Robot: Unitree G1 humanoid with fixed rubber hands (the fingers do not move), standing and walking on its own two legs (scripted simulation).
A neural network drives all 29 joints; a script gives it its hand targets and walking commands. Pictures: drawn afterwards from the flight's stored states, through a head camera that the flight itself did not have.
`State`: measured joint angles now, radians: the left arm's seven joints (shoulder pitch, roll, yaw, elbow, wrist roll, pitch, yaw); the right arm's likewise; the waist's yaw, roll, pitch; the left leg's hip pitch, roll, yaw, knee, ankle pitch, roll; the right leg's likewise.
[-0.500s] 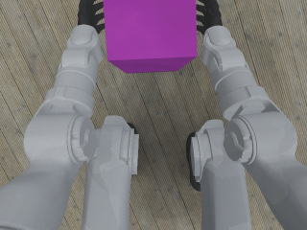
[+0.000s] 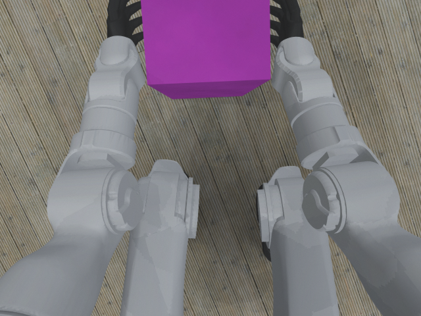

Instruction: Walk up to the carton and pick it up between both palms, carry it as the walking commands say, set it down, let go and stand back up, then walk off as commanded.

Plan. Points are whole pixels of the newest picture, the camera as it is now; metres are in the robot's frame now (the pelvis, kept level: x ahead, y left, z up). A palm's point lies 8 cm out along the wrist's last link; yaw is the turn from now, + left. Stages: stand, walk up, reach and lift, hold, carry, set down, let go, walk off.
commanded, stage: reach and lift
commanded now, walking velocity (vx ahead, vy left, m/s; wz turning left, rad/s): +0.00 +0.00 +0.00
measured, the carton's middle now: (206, 51) +0.51 +0.06 -0.21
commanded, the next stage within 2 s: none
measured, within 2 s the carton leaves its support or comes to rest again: neither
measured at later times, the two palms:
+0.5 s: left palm (105, 28) +0.50 +0.19 -0.08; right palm (299, 21) +0.53 -0.06 -0.09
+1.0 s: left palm (78, 19) +0.49 +0.19 -0.01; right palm (326, 11) +0.51 -0.07 -0.01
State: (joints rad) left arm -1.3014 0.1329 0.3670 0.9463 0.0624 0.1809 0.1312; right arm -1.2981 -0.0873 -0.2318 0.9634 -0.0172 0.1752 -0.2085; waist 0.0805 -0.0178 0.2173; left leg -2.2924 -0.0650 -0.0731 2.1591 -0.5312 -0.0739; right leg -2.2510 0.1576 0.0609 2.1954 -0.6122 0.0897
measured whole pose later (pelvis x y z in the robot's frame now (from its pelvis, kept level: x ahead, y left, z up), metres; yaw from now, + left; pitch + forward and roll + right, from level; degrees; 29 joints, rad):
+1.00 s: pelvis +0.00 +0.00 +0.08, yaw +1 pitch +40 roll -2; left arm -1.14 0.01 0.47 0.77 0.19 0.28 0.12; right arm -1.14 0.01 -0.38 0.80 -0.14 0.28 -0.15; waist 0.06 -0.02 0.00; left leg -2.10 -0.13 -0.12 1.89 -0.49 -0.09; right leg -2.05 0.17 0.09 1.91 -0.58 0.10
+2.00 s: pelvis +0.02 +0.00 +0.20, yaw +2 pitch +34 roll -1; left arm -0.90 -0.08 0.44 0.74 0.22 0.27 0.12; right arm -0.88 0.09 -0.39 0.74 -0.19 0.26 -0.13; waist 0.05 -0.01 -0.10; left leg -1.65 -0.13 -0.15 1.54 -0.47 -0.07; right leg -1.60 0.16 0.12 1.56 -0.54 0.07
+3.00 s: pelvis +0.06 +0.00 +0.33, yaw +3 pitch +21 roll -1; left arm -0.60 -0.16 0.38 0.65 0.25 0.23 0.10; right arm -0.56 0.17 -0.34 0.65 -0.21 0.21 -0.11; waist 0.05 -0.02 -0.06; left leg -1.01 -0.10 -0.18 1.00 -0.35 -0.05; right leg -0.97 0.12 0.16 1.02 -0.41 0.03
